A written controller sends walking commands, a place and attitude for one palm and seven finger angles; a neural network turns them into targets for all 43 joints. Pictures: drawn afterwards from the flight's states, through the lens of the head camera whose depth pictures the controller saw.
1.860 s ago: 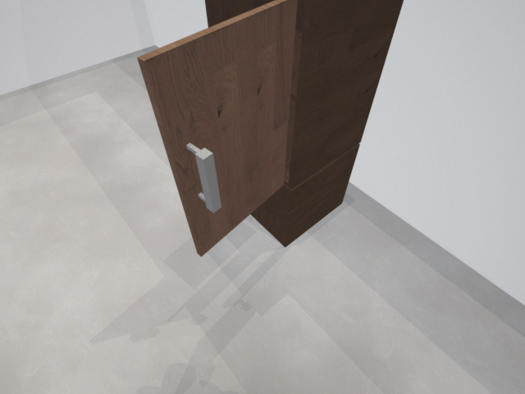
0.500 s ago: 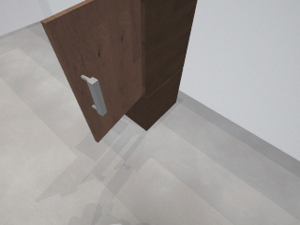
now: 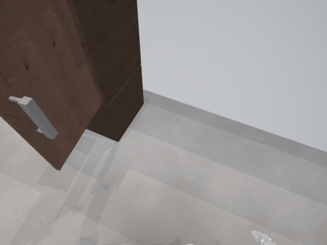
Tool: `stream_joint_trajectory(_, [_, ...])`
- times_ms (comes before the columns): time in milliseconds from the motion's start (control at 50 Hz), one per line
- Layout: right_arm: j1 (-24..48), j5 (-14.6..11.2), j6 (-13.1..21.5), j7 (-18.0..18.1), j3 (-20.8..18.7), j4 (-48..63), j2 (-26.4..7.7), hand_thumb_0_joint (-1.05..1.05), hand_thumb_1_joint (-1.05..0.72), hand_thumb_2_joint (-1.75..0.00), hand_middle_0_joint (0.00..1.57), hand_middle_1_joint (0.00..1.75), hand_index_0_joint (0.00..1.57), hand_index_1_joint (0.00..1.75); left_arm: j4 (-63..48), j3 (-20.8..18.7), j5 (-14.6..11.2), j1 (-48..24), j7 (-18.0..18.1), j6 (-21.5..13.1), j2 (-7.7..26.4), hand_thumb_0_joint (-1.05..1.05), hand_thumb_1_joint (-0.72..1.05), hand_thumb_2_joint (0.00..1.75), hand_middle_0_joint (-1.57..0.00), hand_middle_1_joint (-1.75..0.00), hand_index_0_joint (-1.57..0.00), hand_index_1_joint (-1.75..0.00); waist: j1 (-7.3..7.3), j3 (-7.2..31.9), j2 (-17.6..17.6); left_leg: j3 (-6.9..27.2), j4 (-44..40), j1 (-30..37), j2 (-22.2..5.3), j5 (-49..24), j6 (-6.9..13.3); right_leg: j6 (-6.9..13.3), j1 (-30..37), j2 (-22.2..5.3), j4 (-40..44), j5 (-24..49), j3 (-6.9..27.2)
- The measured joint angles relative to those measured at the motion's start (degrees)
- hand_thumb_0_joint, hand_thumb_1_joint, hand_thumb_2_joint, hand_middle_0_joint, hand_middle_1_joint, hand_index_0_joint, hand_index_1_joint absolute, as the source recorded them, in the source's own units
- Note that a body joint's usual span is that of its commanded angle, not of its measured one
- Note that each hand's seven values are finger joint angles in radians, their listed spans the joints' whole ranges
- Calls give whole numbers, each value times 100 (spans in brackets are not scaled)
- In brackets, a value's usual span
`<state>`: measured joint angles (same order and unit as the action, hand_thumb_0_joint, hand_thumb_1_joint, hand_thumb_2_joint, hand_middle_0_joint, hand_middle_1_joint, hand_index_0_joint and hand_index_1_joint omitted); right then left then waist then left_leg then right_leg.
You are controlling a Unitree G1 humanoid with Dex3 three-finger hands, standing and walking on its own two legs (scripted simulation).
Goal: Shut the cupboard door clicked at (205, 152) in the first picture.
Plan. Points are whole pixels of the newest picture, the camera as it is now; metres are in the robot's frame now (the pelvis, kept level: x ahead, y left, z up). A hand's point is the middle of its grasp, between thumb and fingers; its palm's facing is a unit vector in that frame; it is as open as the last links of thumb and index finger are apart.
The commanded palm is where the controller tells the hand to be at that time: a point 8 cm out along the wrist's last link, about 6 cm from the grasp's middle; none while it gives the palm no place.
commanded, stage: walk to a spot facing it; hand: left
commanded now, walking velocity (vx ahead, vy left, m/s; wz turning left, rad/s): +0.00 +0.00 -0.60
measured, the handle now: (34, 118) +0.43 +0.42 -0.02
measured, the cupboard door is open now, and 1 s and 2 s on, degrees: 98 98 98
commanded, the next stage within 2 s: turn to face it in 1.66 s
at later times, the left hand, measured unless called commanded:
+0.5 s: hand out of the picture +0.12 +0.13 -0.15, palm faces -0.26 -0.93 -0.26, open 7.4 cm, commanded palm none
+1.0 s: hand (190, 164) +0.38 -0.07 -0.15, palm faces -0.62 -0.76 -0.22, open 7.4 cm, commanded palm none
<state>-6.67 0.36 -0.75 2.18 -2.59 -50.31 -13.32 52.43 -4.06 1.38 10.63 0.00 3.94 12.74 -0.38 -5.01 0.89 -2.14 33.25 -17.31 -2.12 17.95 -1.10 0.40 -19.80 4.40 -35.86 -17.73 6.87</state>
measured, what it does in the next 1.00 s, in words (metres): steps to the right, turning right: right foot, then left foot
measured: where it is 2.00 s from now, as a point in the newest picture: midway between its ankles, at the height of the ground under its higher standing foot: (239, 200)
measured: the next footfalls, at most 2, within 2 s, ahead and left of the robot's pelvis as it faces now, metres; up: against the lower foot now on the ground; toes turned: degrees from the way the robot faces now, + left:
right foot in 0.30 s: +0.00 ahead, -0.16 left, +0.00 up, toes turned -13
left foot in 0.64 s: +0.15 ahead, +0.04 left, +0.00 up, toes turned -19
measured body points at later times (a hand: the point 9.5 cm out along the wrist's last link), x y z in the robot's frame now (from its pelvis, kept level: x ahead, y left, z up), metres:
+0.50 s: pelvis +0.01 -0.06 +0.01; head +0.06 -0.08 +0.46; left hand +0.13 +0.18 -0.13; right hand +0.01 -0.33 -0.13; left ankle +0.04 +0.08 -0.67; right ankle -0.04 -0.15 -0.73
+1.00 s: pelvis +0.14 -0.14 +0.00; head +0.18 -0.18 +0.44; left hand +0.41 -0.03 -0.13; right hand -0.06 -0.29 -0.15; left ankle +0.11 +0.06 -0.73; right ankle +0.15 -0.27 -0.72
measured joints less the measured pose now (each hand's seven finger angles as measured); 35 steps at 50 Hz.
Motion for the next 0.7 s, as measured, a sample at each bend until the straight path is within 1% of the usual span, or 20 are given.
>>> stream_joint_trajectory(20, [-32,37,36,17,25,-1,33,0,-90,-89,20,30,20,30,-2,-7,-11,-62,-27,27,28,1,90,90,-20,-30,-20,-30,-12,-25,61,-42,68,-34,-18,-48,84,-43,-166,-16,-462,-461,-64])
stream_joint_trajectory(60, [-142,101,79,31,101,-25,107,0,-90,-89,20,30,20,30,-6,-31,20,-195,-90,52,94,1,90,90,-20,-30,-20,-30,-37,-90,153,-115,66,7,-91,-43,110,-142,-527,-58,-1664,-1007,-255])
stream_joint_trajectory(100, [-286,133,71,29,150,-58,158,0,-90,-89,20,30,20,30,-43,-57,19,-306,-142,48,128,1,90,90,-20,-30,-20,-30,-61,-129,160,-147,-121,110,-196,-118,56,-241,-747,-164,-2471,-1079,-484])
stream_joint_trajectory(120, [-350,142,55,27,164,-81,172,0,-90,-89,20,30,20,30,-73,-63,13,-344,-164,48,132,1,91,90,-20,-30,-20,-30,-74,-141,141,-171,-225,163,-254,-170,27,-282,-782,-234,-2619,-1054,-588])
stream_joint_trajectory(160, [-449,151,23,19,166,-125,175,0,-90,-89,20,30,21,30,-131,-59,4,-387,-203,50,120,1,91,90,-20,-30,-20,-30,-85,-156,65,-246,-373,245,-384,-242,-31,-330,-709,-370,-2450,-1007,-770])
stream_joint_trajectory(220, [-548,153,-6,-16,128,-165,141,0,-90,-89,20,30,21,30,-162,-35,-8,-410,-242,35,109,1,91,90,-20,-30,-20,-30,-34,-170,-71,-409,-375,287,-580,-219,-139,-305,-368,-483,-1554,-961,-957])
stream_joint_trajectory(260, [-602,135,-26,-49,89,-177,87,0,-90,-89,20,30,21,30,-162,-11,-15,-406,-254,-6,116,1,91,90,-20,-30,-20,-30,12,-181,-159,-530,-190,262,-712,-102,-236,-238,-5,-488,-690,-623,-1051])
stream_joint_trajectory(280, [-648,115,-39,-67,64,-172,54,0,-90,-89,20,30,21,30,-177,5,-14,-380,-257,-45,138,1,91,90,-20,-30,-20,-30,32,-164,-177,-589,6,204,-763,8,-294,-176,228,-499,-149,-168,-1079])
stream_joint_trajectory(300, [-694,87,-68,-82,43,-161,39,0,-90,-89,20,30,21,30,-204,14,2,-327,-246,-111,195,1,91,90,-20,-30,-20,-30,43,-108,-97,-669,375,58,-747,186,-309,-30,388,-547,226,14,-988])
stream_joint_trajectory(340, [-586,48,-204,-65,-16,-233,-100,1,-90,-89,20,30,21,30,-137,26,2,-335,-154,-182,121,1,91,90,-20,-30,-20,-30,76,-195,-258,-304,1507,-342,-689,1021,-306,112,294,-416,1,-232,-913])
stream_joint_trajectory(360, [-528,43,-259,-55,-43,-270,-147,1,-90,-89,20,30,21,30,-124,31,4,-305,-113,-189,80,0,91,90,-20,-30,-20,-30,86,-229,-299,-146,2025,-532,-598,1160,-300,139,306,-373,-13,-256,-867])
stream_joint_trajectory(380, [-476,46,-289,-58,-62,-296,-175,1,-90,-89,20,30,21,30,-115,31,5,-254,-74,-194,48,0,91,90,-20,-30,-20,-30,86,-244,-304,-62,2418,-692,-515,1141,-307,151,345,-341,49,-226,-804])
stream_joint_trajectory(420, [-392,57,-293,-95,-87,-296,-191,1,-90,-89,20,30,20,30,-74,37,9,-117,-26,-219,6,0,91,90,-20,-30,-20,-30,76,-232,-255,-33,2753,-901,-391,932,-340,148,456,-299,277,-84,-655])
stream_joint_trajectory(460, [-331,61,-254,-148,-104,-247,-168,1,-91,-89,20,30,20,30,-3,53,23,32,-24,-256,-17,0,90,90,-20,-30,-20,-30,55,-185,-175,-72,2587,-959,-296,749,-355,173,569,-275,514,33,-498])
stream_joint_trajectory(520, [-265,59,-165,-221,-107,-161,-104,1,-91,-89,19,30,20,30,113,65,40,252,-68,-298,-36,0,90,90,-20,-30,-20,-30,-15,-75,-70,-97,1948,-872,-170,573,-337,200,712,-233,774,115,-276])
stream_joint_trajectory(580, [-196,45,-50,-249,-80,-90,-21,1,-91,-89,19,30,20,30,215,45,48,450,-104,-322,-33,1,90,90,-20,-30,-21,-30,-128,16,32,-73,1126,-606,-31,538,-285,178,811,-181,842,75,-42])
stream_joint_trajectory(620, [-181,37,68,-233,-34,-40,33,1,-91,-89,19,30,20,30,278,12,32,588,-118,-309,-18,1,90,90,-20,-30,-21,-30,-175,93,93,-104,321,-255,48,298,-246,127,812,-135,685,-73,115])
stream_joint_trajectory(640, [-210,47,159,-215,2,13,24,1,-90,-89,20,30,20,30,284,-5,21,682,-128,-291,-25,1,90,90,-20,-30,-21,-30,-180,176,54,-84,-157,-46,18,312,-167,135,719,-59,452,-249,158])
stream_joint_trajectory(660, [-229,83,258,-185,19,52,31,1,-90,-89,20,30,20,30,321,-19,8,702,-141,-257,-24,1,90,90,-20,-30,-21,-30,-146,205,22,-93,-206,-43,-22,-98,-68,128,520,-21,-95,-633,74])
stream_joint_trajectory(700, [-318,143,370,-142,78,64,121,0,-90,-89,20,30,20,30,409,-62,33,619,-196,-185,33,1,90,90,-20,-30,-20,-30,-117,175,92,-244,-15,38,-72,-121,73,99,8,-122,-1496,-991,-227])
